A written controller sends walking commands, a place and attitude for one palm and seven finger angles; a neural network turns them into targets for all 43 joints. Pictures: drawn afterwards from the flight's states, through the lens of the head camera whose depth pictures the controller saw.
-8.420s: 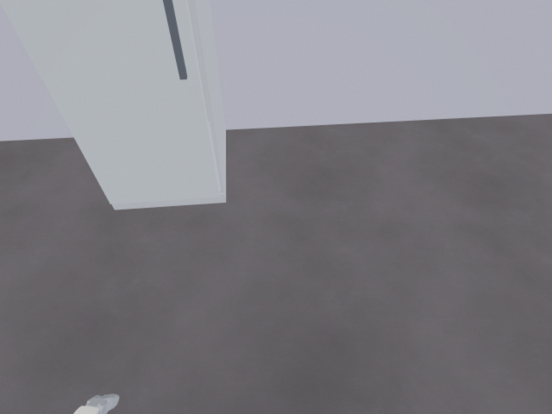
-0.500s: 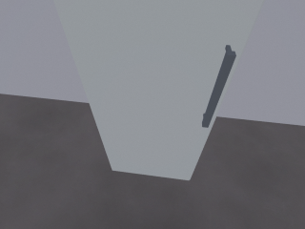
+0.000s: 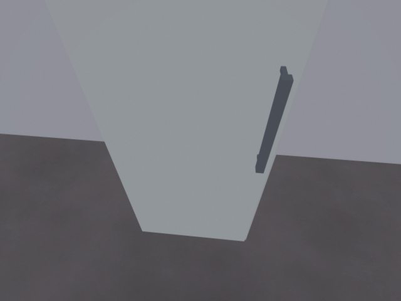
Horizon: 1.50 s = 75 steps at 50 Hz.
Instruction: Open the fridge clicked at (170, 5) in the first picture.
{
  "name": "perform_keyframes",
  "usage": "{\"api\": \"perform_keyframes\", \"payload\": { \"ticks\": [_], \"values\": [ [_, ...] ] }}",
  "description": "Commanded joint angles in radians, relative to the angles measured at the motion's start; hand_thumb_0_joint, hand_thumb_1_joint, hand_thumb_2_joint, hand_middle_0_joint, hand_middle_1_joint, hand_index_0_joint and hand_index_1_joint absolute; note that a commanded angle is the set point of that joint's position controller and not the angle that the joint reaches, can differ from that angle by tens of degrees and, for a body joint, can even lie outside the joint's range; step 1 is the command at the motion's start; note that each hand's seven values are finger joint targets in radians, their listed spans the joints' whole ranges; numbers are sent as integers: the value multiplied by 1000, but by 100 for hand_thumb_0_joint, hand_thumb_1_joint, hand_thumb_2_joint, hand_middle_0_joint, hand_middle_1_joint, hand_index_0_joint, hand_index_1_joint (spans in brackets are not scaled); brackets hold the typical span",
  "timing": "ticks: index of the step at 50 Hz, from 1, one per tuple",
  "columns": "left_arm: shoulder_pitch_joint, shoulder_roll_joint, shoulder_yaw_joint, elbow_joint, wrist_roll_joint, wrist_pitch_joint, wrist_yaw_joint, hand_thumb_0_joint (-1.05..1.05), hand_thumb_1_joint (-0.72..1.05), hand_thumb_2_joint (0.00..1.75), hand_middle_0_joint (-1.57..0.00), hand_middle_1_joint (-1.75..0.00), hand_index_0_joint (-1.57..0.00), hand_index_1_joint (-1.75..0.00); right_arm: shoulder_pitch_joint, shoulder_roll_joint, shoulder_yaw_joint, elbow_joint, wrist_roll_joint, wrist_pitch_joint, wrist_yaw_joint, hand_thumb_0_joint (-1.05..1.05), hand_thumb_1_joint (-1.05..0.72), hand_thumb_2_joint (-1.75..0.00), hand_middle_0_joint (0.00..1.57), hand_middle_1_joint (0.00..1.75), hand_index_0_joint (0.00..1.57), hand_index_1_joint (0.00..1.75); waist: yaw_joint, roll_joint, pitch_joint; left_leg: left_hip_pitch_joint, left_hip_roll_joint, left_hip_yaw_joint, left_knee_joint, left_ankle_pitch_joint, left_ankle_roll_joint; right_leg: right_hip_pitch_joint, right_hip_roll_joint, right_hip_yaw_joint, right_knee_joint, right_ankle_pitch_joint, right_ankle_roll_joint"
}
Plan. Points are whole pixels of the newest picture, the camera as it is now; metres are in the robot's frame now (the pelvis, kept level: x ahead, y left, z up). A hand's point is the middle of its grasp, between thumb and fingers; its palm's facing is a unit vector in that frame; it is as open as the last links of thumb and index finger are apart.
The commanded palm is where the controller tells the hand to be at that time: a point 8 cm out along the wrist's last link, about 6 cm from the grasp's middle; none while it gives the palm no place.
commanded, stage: look again from close up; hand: right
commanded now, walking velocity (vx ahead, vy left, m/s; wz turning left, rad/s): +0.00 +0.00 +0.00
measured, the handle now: (269, 126) +0.49 -0.14 +0.09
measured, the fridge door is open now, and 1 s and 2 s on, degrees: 0 0 0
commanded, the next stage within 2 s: raise the hand to about handle height in 0.74 s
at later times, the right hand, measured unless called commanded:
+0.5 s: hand out of the picture +0.03 -0.19 -0.17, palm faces -0.02 +0.97 -0.24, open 7.4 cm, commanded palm none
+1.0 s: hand (310, 283) +0.18 -0.20 -0.03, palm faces +0.29 +0.94 -0.17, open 7.5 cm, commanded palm +0.12 -0.24 -0.05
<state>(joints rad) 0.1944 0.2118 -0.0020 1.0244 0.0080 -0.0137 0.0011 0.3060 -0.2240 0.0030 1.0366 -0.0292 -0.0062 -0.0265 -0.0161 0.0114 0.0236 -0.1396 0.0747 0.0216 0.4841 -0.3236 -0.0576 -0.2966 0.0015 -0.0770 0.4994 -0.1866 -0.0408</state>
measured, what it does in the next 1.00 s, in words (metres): stands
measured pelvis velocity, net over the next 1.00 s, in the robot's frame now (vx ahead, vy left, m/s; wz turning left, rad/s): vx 0.00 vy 0.02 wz -0.04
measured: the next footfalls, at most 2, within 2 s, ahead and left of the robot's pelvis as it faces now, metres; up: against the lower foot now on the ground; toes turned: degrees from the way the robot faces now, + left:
none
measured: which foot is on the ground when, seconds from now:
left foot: down 0.00-1.00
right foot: down 0.00-1.00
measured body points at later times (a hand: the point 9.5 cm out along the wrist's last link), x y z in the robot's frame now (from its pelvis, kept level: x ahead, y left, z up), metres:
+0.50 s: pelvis +0.00 +0.02 +0.00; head +0.01 +0.01 +0.45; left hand +0.05 +0.27 -0.14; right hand +0.03 -0.24 -0.15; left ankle -0.04 +0.16 -0.74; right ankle +0.05 -0.09 -0.74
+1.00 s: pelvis +0.00 +0.02 -0.01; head +0.01 +0.03 +0.44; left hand +0.11 +0.27 -0.12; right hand +0.16 -0.25 -0.02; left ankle -0.04 +0.16 -0.74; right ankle +0.05 -0.09 -0.74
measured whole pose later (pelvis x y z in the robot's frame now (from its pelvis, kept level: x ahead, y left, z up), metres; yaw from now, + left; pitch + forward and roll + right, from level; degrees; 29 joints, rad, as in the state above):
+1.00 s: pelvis +0.00 +0.02 -0.01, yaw -2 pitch +1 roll +0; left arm 0.27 0.22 0.01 0.80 -0.03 -0.21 0.07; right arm 0.39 -0.21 -0.13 0.21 0.14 -0.16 -0.04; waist 0.01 0.00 0.01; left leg -0.24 0.06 0.06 0.61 -0.39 -0.03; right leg -0.39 -0.01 -0.03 0.59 -0.21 -0.01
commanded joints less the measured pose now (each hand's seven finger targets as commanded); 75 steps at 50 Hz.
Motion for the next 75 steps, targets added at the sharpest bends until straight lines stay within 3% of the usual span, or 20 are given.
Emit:
{"api": "perform_keyframes", "payload": {
  "ticks": [1,41,42,43,44,45,46,47,48,51,53,54,55,57,59,63,64,67,71,75],
  "values": [
    [9,156,34,-41,3,-17,9,0,90,90,-20,-30,-20,-30,46,-131,-25,-39,4,-19,-7,0,-90,-90,20,30,20,30,14,-3,-7,-93,36,-44,-99,88,76,85,-108,134,-111,38,-2],
    [-14,174,27,33,1,-18,13,0,90,90,-20,-30,-20,-30,-7,-159,-26,2,9,-19,0,0,-90,-90,20,30,20,30,8,-5,-10,-61,44,-52,-149,116,75,131,-121,122,-132,131,13],
    [-22,127,23,-30,-6,-19,11,0,90,90,-20,-30,-20,-30,52,-77,-6,15,1,-27,-45,0,-90,-90,20,30,20,30,8,-15,61,-112,73,-112,-176,295,65,78,-113,83,57,165,37],
    [36,244,66,-337,-50,-144,56,0,90,90,-20,-30,-20,-30,-686,-415,-285,-1444,171,-242,-49,0,-88,-89,20,32,20,32,115,-141,-413,-68,-38,44,-29,373,90,350,0,66,-40,241,16],
    [-25,153,27,-325,-55,-213,109,0,90,90,-20,-30,-20,-30,-441,-480,-321,-1365,102,-243,-89,0,-85,-88,20,33,20,33,33,-208,-354,-140,-65,56,20,251,90,413,-43,33,-54,255,29],
    [-13,135,37,-336,-40,-251,105,0,90,90,-20,-30,-20,-30,32,-106,-129,-1184,163,-151,-76,0,-83,-87,21,34,21,34,28,-252,-293,-192,-80,112,80,110,81,346,-64,82,-81,231,38],
    [4,131,46,-317,-57,-259,96,0,90,90,-20,-30,-20,-30,64,-9,-110,-1064,177,-125,-66,0,-81,-86,21,36,21,36,61,-157,-170,-247,-81,99,76,85,71,235,-41,94,-53,135,33],
    [-18,157,59,-375,-46,-264,91,0,90,90,-20,-30,-20,-30,-33,-38,-135,-1096,193,-174,-46,0,-78,-85,21,37,21,37,75,-103,-46,-303,-79,106,50,69,63,103,-26,107,-9,12,35],
    [-16,167,75,-373,-31,-263,89,0,90,90,-20,-30,-20,-30,6,-74,-205,-988,194,-235,-21,0,-76,-84,21,39,21,39,77,4,-21,-378,-85,115,67,18,60,0,-17,104,46,-56,39],
    [-69,150,96,-435,-13,-269,49,0,90,90,-20,-30,-20,-30,255,16,-235,-751,259,-463,165,0,-69,-81,22,43,22,43,-20,196,-58,-550,-100,113,244,-77,68,-248,-11,82,238,-88,60],
    [-97,157,108,-489,-22,-278,18,0,90,90,-20,-30,-20,-30,266,-19,-265,-750,308,-610,325,0,-64,-79,22,47,22,47,-40,146,-127,-596,-84,73,338,-106,78,-350,-7,74,345,-115,64],
    [-91,167,114,-525,-32,-281,7,0,90,90,-20,-30,-20,-30,273,-87,-327,-733,327,-634,392,0,-62,-78,22,48,22,48,-58,83,-168,-578,-76,42,365,-77,88,-364,-5,69,379,-97,58],
    [-108,174,113,-576,-35,-279,9,0,90,90,-20,-30,-20,-30,248,-130,-360,-805,354,-618,432,0,-60,-77,22,50,22,50,-70,27,-234,-554,-66,18,368,-88,84,-369,5,51,397,-109,50],
    [-113,168,108,-640,-48,-269,31,0,90,90,-20,-30,-20,-30,171,-172,-408,-926,407,-540,453,0,-55,-75,22,53,22,53,-68,17,-314,-536,-63,-24,345,-145,66,-369,8,36,414,-139,35],
    [-80,158,98,-653,-48,-263,53,0,90,90,-20,-30,-20,-30,70,-203,-424,-1073,428,-498,421,0,-50,-73,23,55,23,55,-42,-17,-308,-573,-74,-49,326,-233,58,-371,-6,56,429,-186,27],
    [-18,133,86,-616,-32,-266,85,0,90,90,-20,-30,-20,-30,-48,-205,-378,-1348,373,-548,330,0,-41,-69,24,62,24,62,20,-111,-350,-587,-87,-38,355,-43,61,-280,-30,79,456,-69,9],
    [-2,137,79,-599,-27,-269,93,0,90,90,-20,-30,-20,-30,-96,-204,-351,-1372,364,-557,326,0,-39,-68,24,63,24,63,48,-80,-329,-602,-96,-28,368,-20,61,-289,-35,93,468,-63,6],
    [-1,147,69,-555,-34,-280,109,0,90,90,-20,-30,-20,-30,-96,-193,-321,-1265,360,-537,365,0,-32,-65,24,68,24,68,68,-92,-264,-641,-97,-24,355,-38,61,-315,-37,103,475,-89,8],
    [-11,157,64,-556,-48,-286,121,0,90,90,-20,-30,-20,-30,-30,-262,-400,-1159,399,-416,433,0,-22,-61,25,74,25,74,21,-70,-316,-534,-80,-51,296,-1,54,-298,-30,97,435,-53,7],
    [-26,142,59,-574,-49,-276,116,0,90,90,-20,-30,-20,-30,20,-268,-473,-1139,443,-335,432,0,-13,-57,25,80,25,80,-22,-34,-354,-433,-69,-35,281,142,37,-250,-22,95,388,27,11]
  ]
}}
